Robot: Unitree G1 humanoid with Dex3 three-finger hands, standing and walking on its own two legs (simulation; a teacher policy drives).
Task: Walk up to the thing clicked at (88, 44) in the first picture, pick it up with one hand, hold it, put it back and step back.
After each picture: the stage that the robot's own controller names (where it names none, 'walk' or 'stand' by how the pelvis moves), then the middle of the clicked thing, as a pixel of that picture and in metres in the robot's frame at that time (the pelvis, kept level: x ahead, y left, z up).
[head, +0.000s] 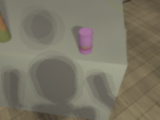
stand; (85, 41) +0.60 +0.00 +0.00
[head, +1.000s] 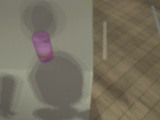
walk; (43, 47) +0.49 +0.20 +0.03
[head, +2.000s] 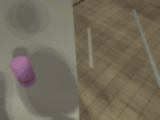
stand; (24, 72) +0.41 +0.24 +0.00
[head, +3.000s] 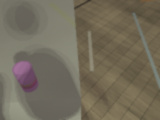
stand; (26, 77) +0.39 +0.23 -0.01
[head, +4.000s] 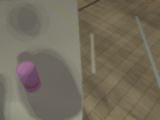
stand; (29, 77) +0.39 +0.22 -0.01
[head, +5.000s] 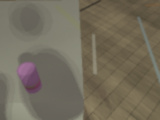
stand; (30, 78) +0.39 +0.22 -0.01
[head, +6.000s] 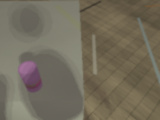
stand; (31, 77) +0.40 +0.22 -0.01
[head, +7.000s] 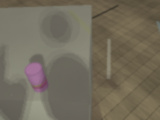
rise first; (37, 77) +0.40 +0.23 +0.00
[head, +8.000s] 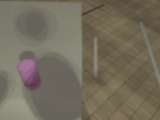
go down; (30, 75) +0.41 +0.21 +0.00
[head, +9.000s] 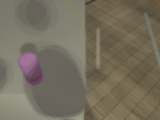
go down; (31, 69) +0.41 +0.20 +0.01
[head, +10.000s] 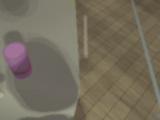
close in; (18, 61) +0.41 +0.21 +0.04
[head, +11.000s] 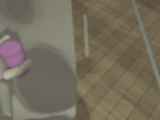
close; (15, 60) +0.42 +0.22 +0.05
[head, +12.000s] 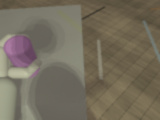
lift; (23, 58) +0.34 +0.18 +0.19
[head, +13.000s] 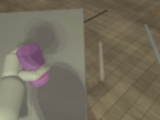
lift; (34, 65) +0.34 +0.16 +0.16
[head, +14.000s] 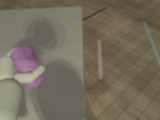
hold; (28, 67) +0.34 +0.18 +0.15
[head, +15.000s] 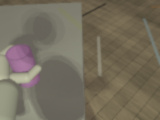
hold; (24, 66) +0.33 +0.19 +0.15
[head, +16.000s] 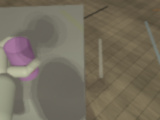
crouch; (23, 60) +0.33 +0.19 +0.18
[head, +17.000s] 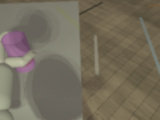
crouch; (19, 52) +0.38 +0.21 +0.16
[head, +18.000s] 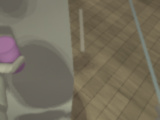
lower; (9, 56) +0.42 +0.22 +0.05
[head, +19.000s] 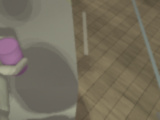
lower; (12, 57) +0.41 +0.22 +0.06
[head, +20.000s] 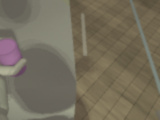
lower; (11, 58) +0.42 +0.22 +0.06
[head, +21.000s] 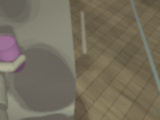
lower; (10, 55) +0.43 +0.22 +0.06
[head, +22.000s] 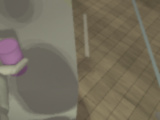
draw back; (12, 58) +0.42 +0.23 +0.06
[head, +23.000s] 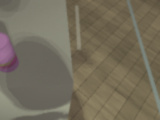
withdraw; (2, 53) +0.42 +0.23 +0.06
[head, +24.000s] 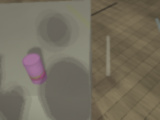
sink last; (35, 69) +0.42 +0.23 +0.03
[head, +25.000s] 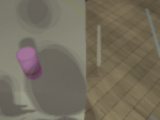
stand; (30, 63) +0.42 +0.22 +0.02
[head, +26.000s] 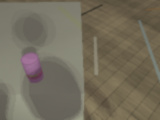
stand; (32, 68) +0.44 +0.22 +0.00
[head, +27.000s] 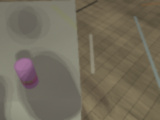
stand; (27, 74) +0.41 +0.23 -0.01
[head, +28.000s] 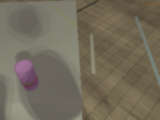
stand; (27, 75) +0.40 +0.23 -0.01
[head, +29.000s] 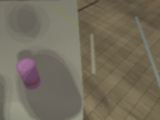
stand; (29, 74) +0.41 +0.22 -0.01
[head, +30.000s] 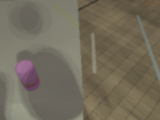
stand; (28, 76) +0.40 +0.23 -0.01
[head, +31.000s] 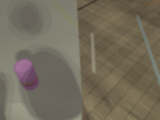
walk; (27, 75) +0.40 +0.23 -0.01
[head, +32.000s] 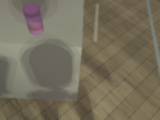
walk; (34, 20) +0.60 +0.24 +0.01
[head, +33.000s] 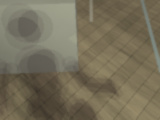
walk; out of the picture +0.87 +0.30 +0.03
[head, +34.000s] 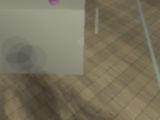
stand; out of the picture +1.04 +0.21 +0.01
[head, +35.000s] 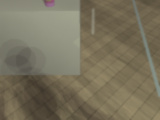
stand; out of the picture +1.05 +0.23 -0.01
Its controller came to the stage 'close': yes
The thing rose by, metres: 0.21
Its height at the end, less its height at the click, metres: +0.00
